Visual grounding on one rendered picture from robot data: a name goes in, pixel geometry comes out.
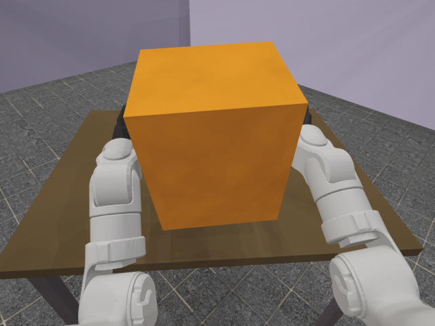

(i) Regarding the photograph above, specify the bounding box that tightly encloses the robot left forearm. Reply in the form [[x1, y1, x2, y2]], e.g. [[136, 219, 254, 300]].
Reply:
[[78, 138, 146, 324]]

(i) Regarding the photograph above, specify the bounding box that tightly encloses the left robot hand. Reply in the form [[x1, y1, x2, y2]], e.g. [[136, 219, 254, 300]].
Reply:
[[112, 104, 131, 140]]

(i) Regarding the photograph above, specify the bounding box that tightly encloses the carton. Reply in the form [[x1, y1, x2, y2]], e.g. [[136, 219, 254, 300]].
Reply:
[[123, 41, 309, 230]]

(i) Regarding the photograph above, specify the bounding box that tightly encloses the robot right forearm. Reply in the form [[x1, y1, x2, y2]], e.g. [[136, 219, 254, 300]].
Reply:
[[292, 124, 420, 298]]

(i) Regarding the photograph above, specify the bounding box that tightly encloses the right robot hand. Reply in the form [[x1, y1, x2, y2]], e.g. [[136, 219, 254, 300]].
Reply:
[[302, 106, 312, 125]]

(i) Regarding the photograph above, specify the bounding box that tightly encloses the robot left upper arm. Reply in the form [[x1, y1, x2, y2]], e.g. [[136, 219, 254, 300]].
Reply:
[[65, 271, 158, 326]]

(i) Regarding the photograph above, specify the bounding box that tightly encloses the table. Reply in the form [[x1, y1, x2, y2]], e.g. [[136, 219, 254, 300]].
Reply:
[[0, 109, 424, 326]]

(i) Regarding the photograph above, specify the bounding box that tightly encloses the robot right upper arm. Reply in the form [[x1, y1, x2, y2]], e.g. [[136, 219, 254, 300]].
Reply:
[[330, 245, 435, 326]]

